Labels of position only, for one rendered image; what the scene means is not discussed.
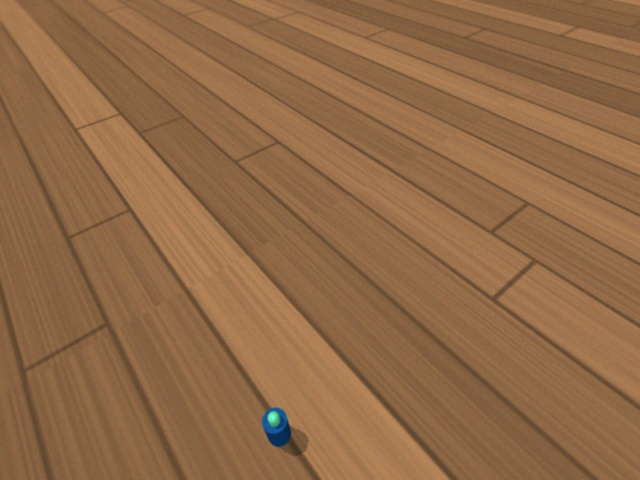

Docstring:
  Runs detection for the bottle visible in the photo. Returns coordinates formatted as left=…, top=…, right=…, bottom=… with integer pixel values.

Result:
left=262, top=408, right=291, bottom=447

